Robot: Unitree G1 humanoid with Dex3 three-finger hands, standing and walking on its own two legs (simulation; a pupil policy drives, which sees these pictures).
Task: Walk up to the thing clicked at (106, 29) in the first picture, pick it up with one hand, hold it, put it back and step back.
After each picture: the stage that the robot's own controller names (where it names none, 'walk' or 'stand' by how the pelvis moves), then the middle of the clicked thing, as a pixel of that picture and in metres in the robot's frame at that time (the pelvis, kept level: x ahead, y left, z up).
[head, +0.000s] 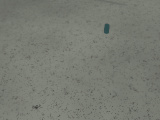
stand; (106, 28) +1.72 -0.29 -0.72
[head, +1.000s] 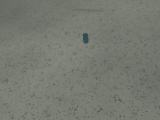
walk; (85, 38) +1.60 +0.11 -0.69
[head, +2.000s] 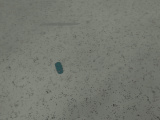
walk; (59, 68) +1.03 +0.35 -0.71
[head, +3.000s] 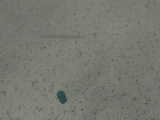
walk; (62, 97) +0.67 +0.29 -0.71
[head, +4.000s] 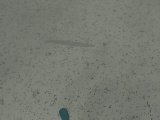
walk; (64, 114) +0.50 +0.22 -0.70
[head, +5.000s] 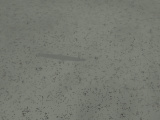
stand; out of the picture +0.41 +0.22 -0.72
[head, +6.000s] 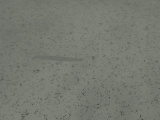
stand; out of the picture +0.40 +0.24 -0.71
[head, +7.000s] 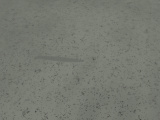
stand; out of the picture +0.44 +0.24 -0.73
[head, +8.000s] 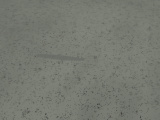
stand; out of the picture +0.41 +0.24 -0.73
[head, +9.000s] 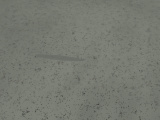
go down; out of the picture +0.42 +0.24 -0.73
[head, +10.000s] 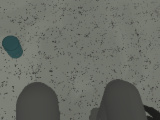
go down; (13, 47) +0.50 +0.27 -0.32
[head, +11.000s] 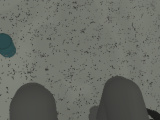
close in; (5, 46) +0.49 +0.28 -0.29
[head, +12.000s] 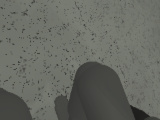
close in; out of the picture +0.47 +0.32 -0.22
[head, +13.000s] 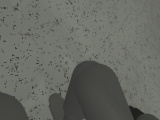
close; out of the picture +0.46 +0.33 -0.23
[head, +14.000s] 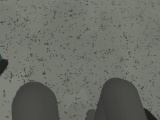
lift; out of the picture +0.38 +0.29 -0.12
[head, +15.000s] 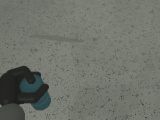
hold; (36, 93) +0.33 +0.17 +0.01
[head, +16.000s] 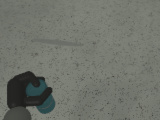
hold; (41, 97) +0.33 +0.16 -0.02
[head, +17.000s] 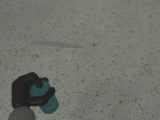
crouch; (45, 97) +0.33 +0.15 -0.03
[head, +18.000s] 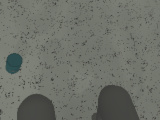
crouch; (13, 64) +0.49 +0.26 -0.35
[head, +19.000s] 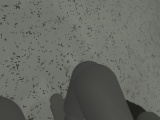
lower; out of the picture +0.45 +0.26 -0.26
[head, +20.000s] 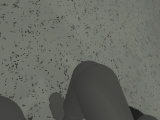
lower; out of the picture +0.47 +0.27 -0.26
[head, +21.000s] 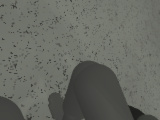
lower; out of the picture +0.48 +0.27 -0.26
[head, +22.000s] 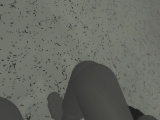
lower; out of the picture +0.49 +0.27 -0.26
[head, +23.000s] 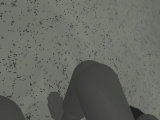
loosen; out of the picture +0.50 +0.28 -0.26
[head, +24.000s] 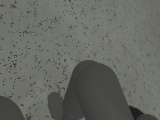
withdraw; out of the picture +0.51 +0.28 -0.26
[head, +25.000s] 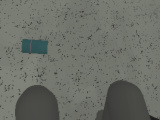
walk; (35, 46) +0.54 +0.21 -0.33
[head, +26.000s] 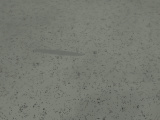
stand; out of the picture +0.48 +0.14 -0.68
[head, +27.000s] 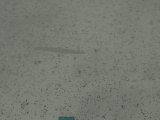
stand; out of the picture +0.50 +0.15 -0.69
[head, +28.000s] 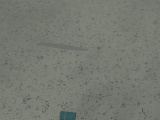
stand; (67, 116) +0.51 +0.15 -0.70
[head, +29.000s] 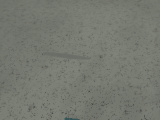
walk; out of the picture +0.52 +0.14 -0.75
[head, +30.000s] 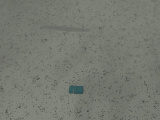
walk; (76, 89) +0.65 +0.09 -0.73
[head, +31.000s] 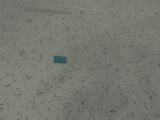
walk; (60, 59) +0.96 +0.16 -0.73
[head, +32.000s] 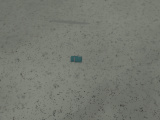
stand; (76, 59) +1.18 +0.14 -0.73
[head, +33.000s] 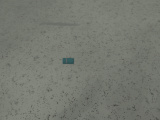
stand; (68, 61) +1.17 +0.18 -0.75
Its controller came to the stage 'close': yes
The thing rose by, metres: 0.69
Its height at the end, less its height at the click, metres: -0.02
